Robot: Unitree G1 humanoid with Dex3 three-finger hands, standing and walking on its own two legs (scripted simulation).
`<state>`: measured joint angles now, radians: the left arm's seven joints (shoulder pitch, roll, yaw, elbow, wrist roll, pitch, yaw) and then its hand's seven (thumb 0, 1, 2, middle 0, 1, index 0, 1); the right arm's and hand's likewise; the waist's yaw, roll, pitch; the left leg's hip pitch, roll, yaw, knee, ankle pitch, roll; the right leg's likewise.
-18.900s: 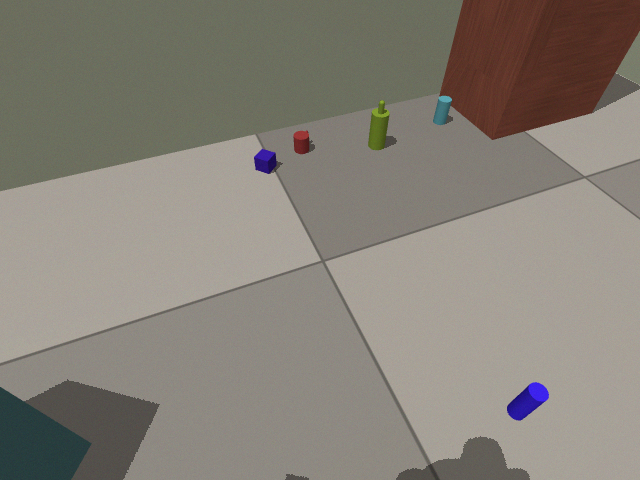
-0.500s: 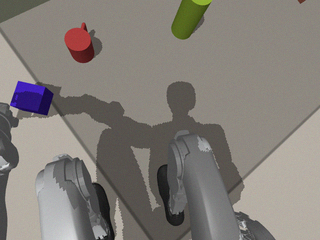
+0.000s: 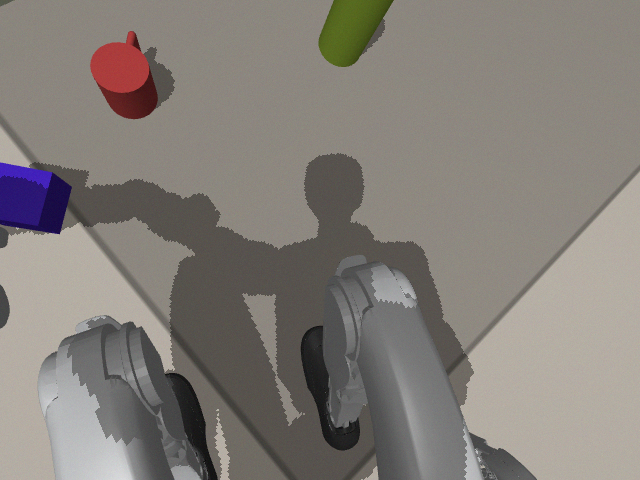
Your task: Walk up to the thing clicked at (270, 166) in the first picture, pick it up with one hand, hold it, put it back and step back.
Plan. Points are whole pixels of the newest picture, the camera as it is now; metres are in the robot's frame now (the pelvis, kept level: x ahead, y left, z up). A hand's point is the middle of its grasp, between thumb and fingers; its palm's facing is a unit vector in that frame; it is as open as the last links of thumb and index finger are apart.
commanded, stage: rise first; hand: left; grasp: from above
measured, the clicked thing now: (26, 199) +0.50 +0.31 -0.30
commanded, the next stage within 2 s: approach in 0.08 s
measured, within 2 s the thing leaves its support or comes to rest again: neither
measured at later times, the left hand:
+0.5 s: hand out of the picture +0.45 +0.31 -0.21, palm faces -0.09 -0.47 -0.88, open 14.1 cm
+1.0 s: hand out of the picture +0.51 +0.32 -0.19, palm faces +0.02 -0.40 -0.92, open 14.3 cm
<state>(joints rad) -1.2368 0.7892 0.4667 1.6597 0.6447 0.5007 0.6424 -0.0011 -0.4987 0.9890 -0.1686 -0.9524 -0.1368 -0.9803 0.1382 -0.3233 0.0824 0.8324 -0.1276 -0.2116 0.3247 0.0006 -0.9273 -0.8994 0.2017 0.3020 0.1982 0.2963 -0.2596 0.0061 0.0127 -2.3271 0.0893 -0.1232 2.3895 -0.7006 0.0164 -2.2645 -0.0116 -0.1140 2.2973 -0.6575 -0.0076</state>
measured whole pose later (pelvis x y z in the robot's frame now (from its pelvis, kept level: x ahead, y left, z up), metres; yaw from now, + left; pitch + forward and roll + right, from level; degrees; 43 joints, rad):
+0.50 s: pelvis -0.01 +0.00 -0.01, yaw -1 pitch +33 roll -9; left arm -1.35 0.89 0.40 1.82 0.62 0.47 0.73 0.00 -0.54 1.01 -0.11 -1.02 -0.09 -1.04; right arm 0.10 -0.36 0.19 0.83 -0.18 -0.25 0.36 0.00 -0.93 -0.89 0.20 0.30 0.20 0.30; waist -0.36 -0.05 0.12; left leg -2.35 0.08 -0.17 2.43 -0.68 0.01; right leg -2.27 -0.01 -0.15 2.32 -0.63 -0.01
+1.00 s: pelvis +0.00 +0.00 -0.02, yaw -6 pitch +33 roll -13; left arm -1.42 1.02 0.38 1.72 0.58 0.56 0.78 0.00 -0.58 1.03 -0.10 -1.04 -0.06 -1.07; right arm 0.17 -0.41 0.25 0.71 -0.10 -0.21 0.44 0.00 -0.94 -0.90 0.20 0.30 0.20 0.30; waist -0.41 -0.03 0.14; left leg -2.37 0.10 -0.23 2.49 -0.74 0.01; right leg -2.27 0.02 -0.20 2.32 -0.65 0.00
